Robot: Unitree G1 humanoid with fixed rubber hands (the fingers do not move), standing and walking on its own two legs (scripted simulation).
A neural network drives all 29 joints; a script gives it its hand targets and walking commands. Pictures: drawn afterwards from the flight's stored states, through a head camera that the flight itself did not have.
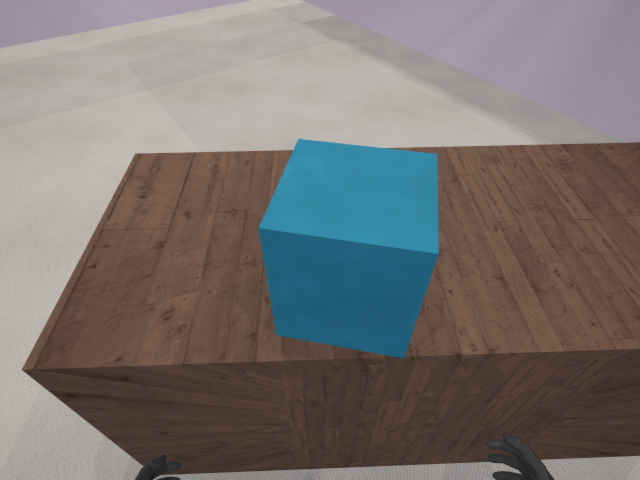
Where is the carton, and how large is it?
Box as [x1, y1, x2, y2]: [259, 139, 438, 357]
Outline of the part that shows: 298,139 259,226 259,233 276,334 403,357 438,253 436,154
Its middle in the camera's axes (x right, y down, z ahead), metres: +0.05 +0.02 +0.60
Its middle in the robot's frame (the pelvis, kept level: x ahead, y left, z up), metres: +0.46 -0.03 +0.03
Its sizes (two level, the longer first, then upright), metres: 0.210 0.200 0.250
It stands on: a pedestal, 0.66 m high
